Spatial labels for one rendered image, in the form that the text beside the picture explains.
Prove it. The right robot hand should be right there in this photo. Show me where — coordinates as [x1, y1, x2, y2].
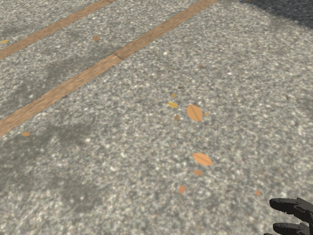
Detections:
[263, 197, 313, 235]

